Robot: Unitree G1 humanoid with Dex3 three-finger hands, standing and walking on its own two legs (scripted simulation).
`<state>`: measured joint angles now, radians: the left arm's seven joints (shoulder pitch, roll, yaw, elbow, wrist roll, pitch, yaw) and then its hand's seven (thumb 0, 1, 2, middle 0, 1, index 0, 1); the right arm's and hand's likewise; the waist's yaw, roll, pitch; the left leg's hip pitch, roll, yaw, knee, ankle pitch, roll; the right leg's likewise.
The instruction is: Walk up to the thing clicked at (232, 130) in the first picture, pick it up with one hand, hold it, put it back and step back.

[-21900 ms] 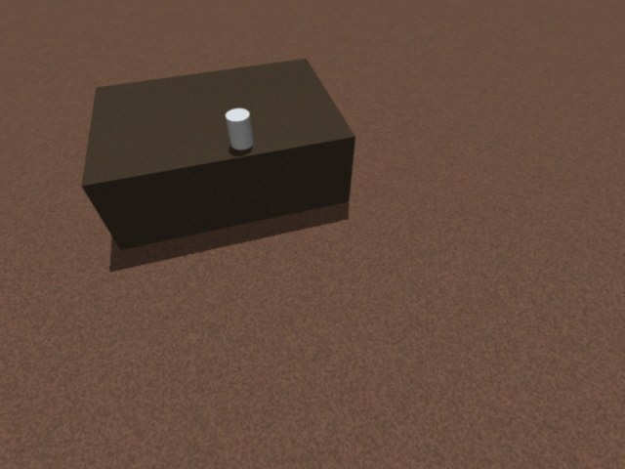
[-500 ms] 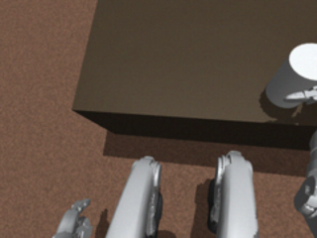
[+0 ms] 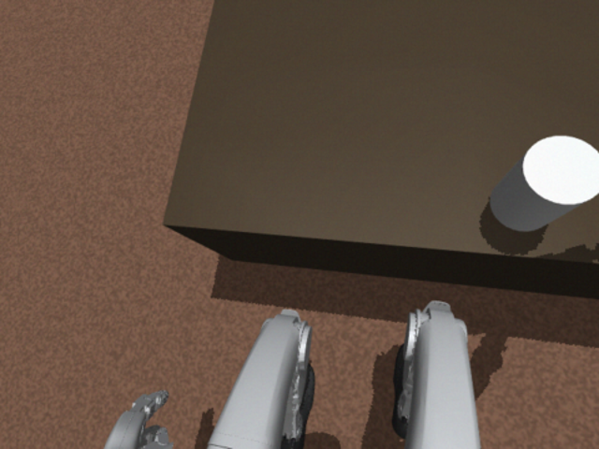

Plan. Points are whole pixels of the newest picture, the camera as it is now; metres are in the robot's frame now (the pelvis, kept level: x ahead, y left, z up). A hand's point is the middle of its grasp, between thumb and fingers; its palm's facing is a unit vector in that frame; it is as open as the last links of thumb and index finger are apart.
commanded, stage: home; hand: right
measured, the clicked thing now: (540, 188) +0.45 -0.29 -0.11
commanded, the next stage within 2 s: none
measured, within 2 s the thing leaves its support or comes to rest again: neither
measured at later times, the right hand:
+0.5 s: hand out of the picture +0.34 -0.35 +0.08, palm faces +0.39 +0.85 -0.36, open 17.3 cm
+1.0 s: hand out of the picture +0.19 -0.20 +0.13, palm faces +0.28 +0.93 -0.24, open 17.1 cm
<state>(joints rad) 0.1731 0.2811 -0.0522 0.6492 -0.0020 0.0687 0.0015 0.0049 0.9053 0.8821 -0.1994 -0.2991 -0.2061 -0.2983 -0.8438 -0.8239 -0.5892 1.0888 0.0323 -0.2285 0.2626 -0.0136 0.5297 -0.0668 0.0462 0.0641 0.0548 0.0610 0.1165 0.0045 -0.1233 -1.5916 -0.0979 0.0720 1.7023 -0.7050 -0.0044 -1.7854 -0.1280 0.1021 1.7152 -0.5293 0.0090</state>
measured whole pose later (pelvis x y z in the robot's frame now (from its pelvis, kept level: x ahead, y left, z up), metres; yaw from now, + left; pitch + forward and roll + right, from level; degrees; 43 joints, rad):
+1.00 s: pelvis +0.06 +0.00 +0.20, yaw -9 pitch +6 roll +2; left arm 0.21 0.19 -0.04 0.52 -0.05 0.01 0.15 0.01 0.90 0.90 -0.20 -0.29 -0.20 -0.30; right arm 0.41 -0.19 0.04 0.18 0.05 0.11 -0.16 -0.01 0.48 -0.09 0.07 0.07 0.07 0.06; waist 0.00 -0.02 -0.06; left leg -0.43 -0.01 0.03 0.80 -0.47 -0.01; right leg -0.60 -0.05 0.01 0.83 -0.33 0.01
